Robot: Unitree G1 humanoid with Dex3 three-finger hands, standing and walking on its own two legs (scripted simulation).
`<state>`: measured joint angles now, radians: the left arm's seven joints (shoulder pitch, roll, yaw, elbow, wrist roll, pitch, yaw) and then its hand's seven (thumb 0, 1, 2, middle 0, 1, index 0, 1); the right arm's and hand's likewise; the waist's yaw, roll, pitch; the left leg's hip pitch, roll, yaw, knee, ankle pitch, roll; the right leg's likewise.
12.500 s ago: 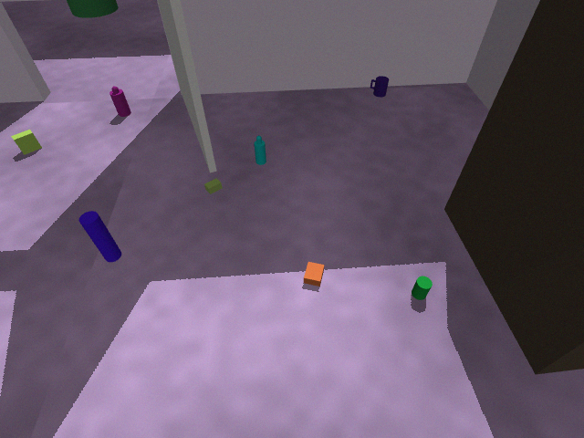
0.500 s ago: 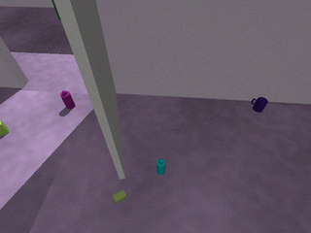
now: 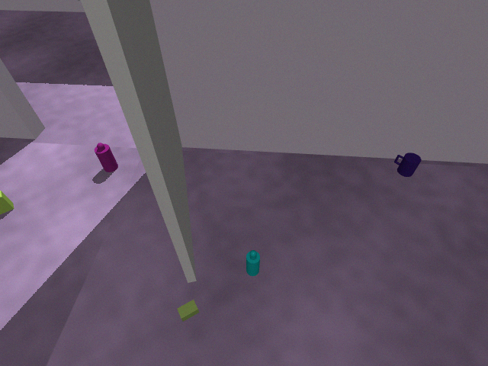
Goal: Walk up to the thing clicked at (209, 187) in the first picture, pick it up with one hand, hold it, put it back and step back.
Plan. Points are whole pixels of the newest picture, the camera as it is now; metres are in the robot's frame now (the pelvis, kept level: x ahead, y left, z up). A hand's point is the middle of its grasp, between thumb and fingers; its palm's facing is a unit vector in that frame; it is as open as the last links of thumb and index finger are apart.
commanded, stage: rise first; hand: left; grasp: from above
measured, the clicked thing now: (188, 310) +0.45 +0.26 -0.76
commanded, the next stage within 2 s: none
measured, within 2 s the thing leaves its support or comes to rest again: neither
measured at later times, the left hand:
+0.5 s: hand out of the picture +0.14 +0.26 -0.20, palm faces -0.08 -0.89 -0.44, open 12.5 cm
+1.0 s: hand out of the picture +0.12 +0.27 -0.24, palm faces -0.18 -0.82 -0.54, open 12.8 cm
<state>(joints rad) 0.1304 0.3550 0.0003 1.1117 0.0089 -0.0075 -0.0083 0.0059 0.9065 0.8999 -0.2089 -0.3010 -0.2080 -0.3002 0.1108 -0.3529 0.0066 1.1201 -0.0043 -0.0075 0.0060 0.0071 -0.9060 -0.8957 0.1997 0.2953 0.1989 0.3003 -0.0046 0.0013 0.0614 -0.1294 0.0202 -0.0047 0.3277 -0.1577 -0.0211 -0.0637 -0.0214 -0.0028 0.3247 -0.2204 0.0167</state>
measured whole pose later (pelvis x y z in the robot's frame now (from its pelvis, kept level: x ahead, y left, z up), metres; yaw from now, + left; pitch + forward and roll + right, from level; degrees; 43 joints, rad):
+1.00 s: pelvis -0.01 +0.01 -0.11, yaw +0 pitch +19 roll -3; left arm 0.26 0.31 0.13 0.41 0.30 0.28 0.07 0.00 -0.33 0.73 -0.37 -0.83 -0.37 -0.83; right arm 0.19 -0.23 -0.01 0.55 0.01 -0.15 -0.04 0.01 -0.97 -0.91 0.20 0.30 0.20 0.30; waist -0.03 0.02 -0.13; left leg -1.02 0.04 -0.05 1.21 -0.53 -0.02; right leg -0.92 0.00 -0.02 1.17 -0.59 0.02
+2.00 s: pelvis -0.10 +0.00 -0.40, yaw -8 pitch +34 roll -6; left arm -0.85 0.61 0.23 1.43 0.90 0.13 0.51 0.00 -0.17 0.71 -0.41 -0.76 -0.42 -0.75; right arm 0.13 -0.24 0.03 0.86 -0.12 -0.18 0.10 0.01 -0.90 -0.89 0.20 0.29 0.20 0.30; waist -0.15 -0.01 -0.11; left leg -2.19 0.06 -0.14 2.21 -0.61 -0.03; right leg -2.09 0.07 -0.05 2.19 -0.70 0.03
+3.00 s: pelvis -0.09 +0.01 -0.47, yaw -13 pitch +30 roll -9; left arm -1.03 0.86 0.33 1.57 0.95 0.12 0.46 0.00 -0.32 0.79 -0.33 -0.82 -0.33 -0.82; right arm 0.12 -0.30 0.15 0.78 -0.15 -0.21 0.24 0.00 -0.92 -0.90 0.19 0.29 0.19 0.30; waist -0.24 -0.06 0.07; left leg -2.35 0.06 -0.23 2.48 -0.68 -0.04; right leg -2.23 0.11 -0.10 2.41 -0.74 0.05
